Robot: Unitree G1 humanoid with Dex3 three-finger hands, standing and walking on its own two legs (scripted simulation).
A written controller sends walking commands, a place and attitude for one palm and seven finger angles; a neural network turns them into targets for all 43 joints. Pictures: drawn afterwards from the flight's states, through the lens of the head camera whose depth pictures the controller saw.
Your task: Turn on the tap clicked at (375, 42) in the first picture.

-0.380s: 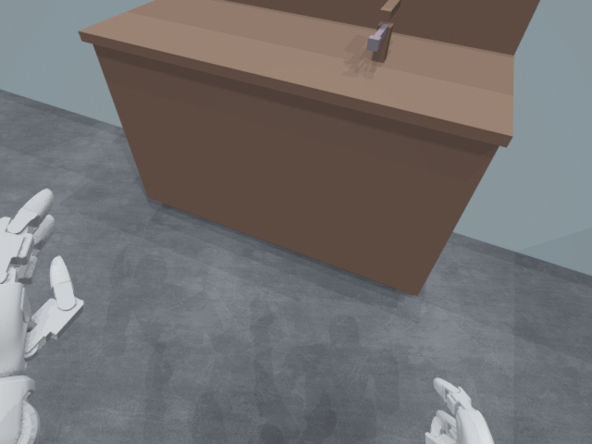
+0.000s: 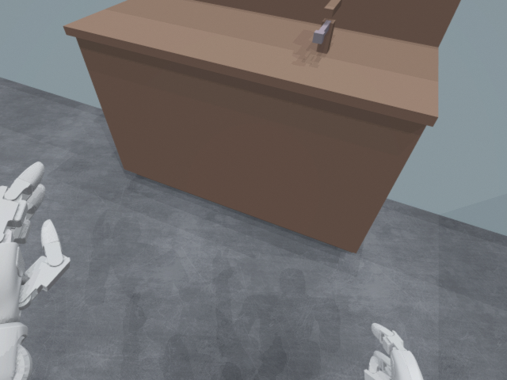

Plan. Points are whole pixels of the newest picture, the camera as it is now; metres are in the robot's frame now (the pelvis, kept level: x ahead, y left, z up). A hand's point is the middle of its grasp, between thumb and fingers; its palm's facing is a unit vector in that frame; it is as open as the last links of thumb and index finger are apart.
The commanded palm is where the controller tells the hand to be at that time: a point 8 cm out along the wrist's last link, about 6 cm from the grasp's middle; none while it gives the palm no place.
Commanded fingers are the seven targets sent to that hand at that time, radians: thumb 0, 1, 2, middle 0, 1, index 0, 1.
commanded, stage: look at it before walking up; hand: left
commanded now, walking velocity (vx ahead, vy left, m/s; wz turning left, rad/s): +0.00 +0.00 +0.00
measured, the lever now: (318, 37) +1.00 -0.12 +0.13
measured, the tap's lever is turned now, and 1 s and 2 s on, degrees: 0 0 0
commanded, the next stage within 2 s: walk to a spot facing it in 0.02 s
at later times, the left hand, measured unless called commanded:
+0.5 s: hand (8, 265) +0.20 +0.30 +0.15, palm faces +0.53 -0.77 -0.36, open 7.4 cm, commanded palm +0.14 +0.33 +0.18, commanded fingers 0.00 0.90 0.90 -0.20 -0.30 -0.20 -0.30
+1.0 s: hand (66, 207) +0.28 +0.27 +0.16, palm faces +0.63 -0.65 -0.43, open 7.4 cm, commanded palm +0.19 +0.30 +0.18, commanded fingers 0.00 0.90 0.90 -0.20 -0.30 -0.20 -0.30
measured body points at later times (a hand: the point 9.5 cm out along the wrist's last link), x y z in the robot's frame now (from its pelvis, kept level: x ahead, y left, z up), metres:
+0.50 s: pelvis +0.02 +0.03 -0.02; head +0.01 +0.06 +0.43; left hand +0.17 +0.34 +0.17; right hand +0.18 -0.20 -0.10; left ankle +0.04 +0.12 -0.74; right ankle +0.01 -0.11 -0.69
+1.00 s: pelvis +0.14 -0.02 -0.01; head +0.17 -0.03 +0.44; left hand +0.24 +0.30 +0.19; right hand +0.38 -0.19 -0.12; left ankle +0.05 +0.09 -0.66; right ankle +0.20 -0.09 -0.74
